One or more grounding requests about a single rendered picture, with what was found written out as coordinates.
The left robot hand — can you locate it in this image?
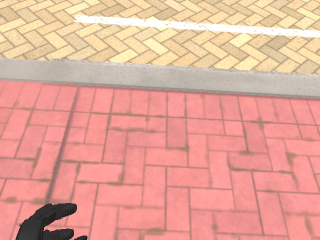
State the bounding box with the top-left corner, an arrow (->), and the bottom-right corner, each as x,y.
15,203 -> 88,240

